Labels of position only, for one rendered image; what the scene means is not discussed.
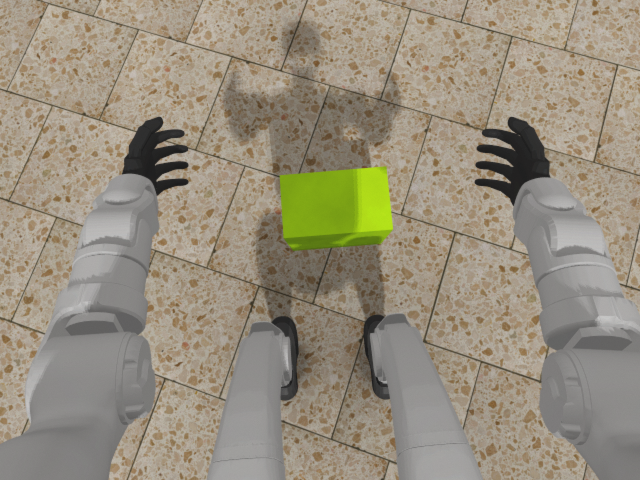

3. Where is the robot left forearm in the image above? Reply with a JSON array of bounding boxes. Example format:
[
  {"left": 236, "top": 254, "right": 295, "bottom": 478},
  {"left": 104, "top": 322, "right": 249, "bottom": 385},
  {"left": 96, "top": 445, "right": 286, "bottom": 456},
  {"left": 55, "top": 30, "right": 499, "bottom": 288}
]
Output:
[{"left": 25, "top": 174, "right": 160, "bottom": 424}]

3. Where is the right robot upper arm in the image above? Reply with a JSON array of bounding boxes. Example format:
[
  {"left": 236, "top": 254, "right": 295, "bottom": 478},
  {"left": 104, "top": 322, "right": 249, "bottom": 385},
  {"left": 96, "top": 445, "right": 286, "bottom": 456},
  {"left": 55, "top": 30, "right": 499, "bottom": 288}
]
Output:
[{"left": 539, "top": 348, "right": 640, "bottom": 480}]

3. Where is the robot right hand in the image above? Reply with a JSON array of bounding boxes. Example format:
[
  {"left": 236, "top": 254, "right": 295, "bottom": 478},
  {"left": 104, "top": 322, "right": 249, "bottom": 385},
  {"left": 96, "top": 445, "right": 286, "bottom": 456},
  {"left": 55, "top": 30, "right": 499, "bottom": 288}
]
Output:
[{"left": 475, "top": 117, "right": 551, "bottom": 206}]

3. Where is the robot left thigh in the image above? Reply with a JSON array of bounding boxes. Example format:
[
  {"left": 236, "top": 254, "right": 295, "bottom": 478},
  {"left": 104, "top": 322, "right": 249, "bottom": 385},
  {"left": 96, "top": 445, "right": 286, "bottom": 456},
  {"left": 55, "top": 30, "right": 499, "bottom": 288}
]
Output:
[{"left": 207, "top": 331, "right": 292, "bottom": 480}]

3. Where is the carton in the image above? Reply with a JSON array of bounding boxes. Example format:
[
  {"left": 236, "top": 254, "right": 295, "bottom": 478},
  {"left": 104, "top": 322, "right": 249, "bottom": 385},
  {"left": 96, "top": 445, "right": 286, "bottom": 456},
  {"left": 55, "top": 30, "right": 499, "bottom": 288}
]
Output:
[{"left": 280, "top": 166, "right": 393, "bottom": 251}]

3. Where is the left robot foot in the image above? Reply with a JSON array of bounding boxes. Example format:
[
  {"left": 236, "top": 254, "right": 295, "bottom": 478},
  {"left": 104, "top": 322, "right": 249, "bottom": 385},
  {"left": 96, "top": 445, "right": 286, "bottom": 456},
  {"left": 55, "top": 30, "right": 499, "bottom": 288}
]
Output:
[{"left": 272, "top": 316, "right": 299, "bottom": 401}]

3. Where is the left robot upper arm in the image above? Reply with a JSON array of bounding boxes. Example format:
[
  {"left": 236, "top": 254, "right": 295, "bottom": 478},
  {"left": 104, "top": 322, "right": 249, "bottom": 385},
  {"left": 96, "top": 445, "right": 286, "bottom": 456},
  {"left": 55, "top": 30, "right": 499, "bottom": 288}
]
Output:
[{"left": 0, "top": 332, "right": 156, "bottom": 480}]

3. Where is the robot right forearm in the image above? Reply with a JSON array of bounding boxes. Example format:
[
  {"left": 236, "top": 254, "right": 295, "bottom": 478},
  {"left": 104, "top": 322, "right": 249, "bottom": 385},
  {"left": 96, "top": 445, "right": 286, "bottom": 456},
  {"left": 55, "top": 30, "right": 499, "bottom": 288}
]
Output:
[{"left": 513, "top": 177, "right": 640, "bottom": 352}]

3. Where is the robot left hand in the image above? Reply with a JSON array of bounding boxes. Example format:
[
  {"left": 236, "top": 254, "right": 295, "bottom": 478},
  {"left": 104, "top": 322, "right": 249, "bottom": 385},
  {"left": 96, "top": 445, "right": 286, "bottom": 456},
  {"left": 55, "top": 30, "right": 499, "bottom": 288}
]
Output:
[{"left": 122, "top": 117, "right": 189, "bottom": 196}]

